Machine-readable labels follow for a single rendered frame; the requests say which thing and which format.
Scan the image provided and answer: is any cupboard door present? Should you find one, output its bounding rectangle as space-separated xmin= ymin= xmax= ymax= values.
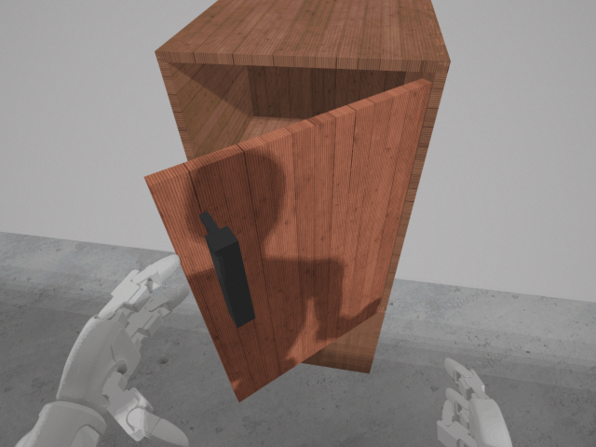
xmin=144 ymin=78 xmax=432 ymax=402

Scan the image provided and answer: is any robot right hand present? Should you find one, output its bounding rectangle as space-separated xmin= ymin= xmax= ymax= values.
xmin=437 ymin=358 xmax=512 ymax=447

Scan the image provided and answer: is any handle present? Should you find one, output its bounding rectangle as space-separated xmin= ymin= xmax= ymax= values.
xmin=199 ymin=211 xmax=255 ymax=328

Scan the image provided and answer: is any left robot forearm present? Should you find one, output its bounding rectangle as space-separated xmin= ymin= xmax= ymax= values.
xmin=15 ymin=400 xmax=107 ymax=447

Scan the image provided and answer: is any robot left hand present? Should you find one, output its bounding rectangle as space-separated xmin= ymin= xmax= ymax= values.
xmin=56 ymin=254 xmax=190 ymax=447

